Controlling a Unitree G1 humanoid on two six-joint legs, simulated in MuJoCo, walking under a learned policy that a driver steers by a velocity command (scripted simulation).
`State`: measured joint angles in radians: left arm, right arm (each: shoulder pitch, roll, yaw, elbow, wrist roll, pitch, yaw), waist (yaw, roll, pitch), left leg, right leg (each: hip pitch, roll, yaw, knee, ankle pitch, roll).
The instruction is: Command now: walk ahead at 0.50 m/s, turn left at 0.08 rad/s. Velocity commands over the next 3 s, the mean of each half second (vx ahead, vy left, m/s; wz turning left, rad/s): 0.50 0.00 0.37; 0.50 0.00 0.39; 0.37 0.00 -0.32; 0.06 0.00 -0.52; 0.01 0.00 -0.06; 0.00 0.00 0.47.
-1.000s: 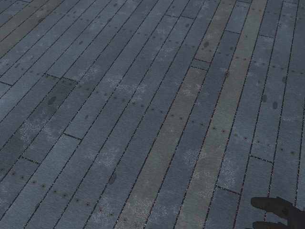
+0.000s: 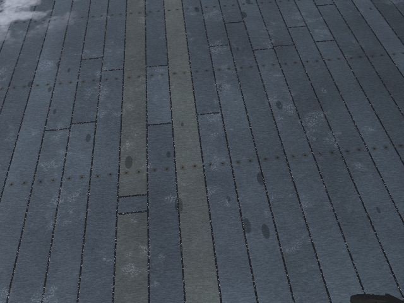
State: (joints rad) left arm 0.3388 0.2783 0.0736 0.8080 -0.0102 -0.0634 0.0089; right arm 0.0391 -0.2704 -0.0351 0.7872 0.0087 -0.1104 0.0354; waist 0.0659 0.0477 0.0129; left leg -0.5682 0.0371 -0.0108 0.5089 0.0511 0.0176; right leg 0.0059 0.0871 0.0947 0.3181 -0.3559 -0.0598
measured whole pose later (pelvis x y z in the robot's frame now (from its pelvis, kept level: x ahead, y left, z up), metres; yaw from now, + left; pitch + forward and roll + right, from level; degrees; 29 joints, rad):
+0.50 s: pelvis +0.29 +0.04 +0.00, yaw +14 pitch +3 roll +0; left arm 0.02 0.26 0.04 0.66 0.00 -0.11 -0.01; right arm 0.39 -0.28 -0.06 0.82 0.03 -0.04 -0.02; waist -0.10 -0.03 0.01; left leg -0.07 -0.11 -0.21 0.38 -0.33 0.08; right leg -0.55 0.00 0.10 0.47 0.01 0.04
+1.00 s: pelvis +0.55 +0.13 +0.00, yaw +27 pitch +3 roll -2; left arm 0.40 0.30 0.07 0.87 -0.03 -0.07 -0.01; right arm 0.05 -0.26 -0.03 0.65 0.02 -0.06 0.04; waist 0.11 0.04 0.02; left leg -0.56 0.06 -0.02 0.57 -0.08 0.04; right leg 0.04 0.00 -0.10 0.26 -0.34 0.02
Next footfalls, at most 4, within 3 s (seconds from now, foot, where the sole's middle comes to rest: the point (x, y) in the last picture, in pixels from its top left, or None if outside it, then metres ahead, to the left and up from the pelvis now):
0.06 left None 0.21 0.12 -0.77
0.56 right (239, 288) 0.52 -0.03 -0.77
1.04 left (137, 246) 0.65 0.33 -0.77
1.50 right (184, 179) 0.95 0.19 -0.77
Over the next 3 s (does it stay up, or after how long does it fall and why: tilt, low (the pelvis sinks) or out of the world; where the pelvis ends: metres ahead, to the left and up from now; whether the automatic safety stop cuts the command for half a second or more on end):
stays up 0.84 0.31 0.01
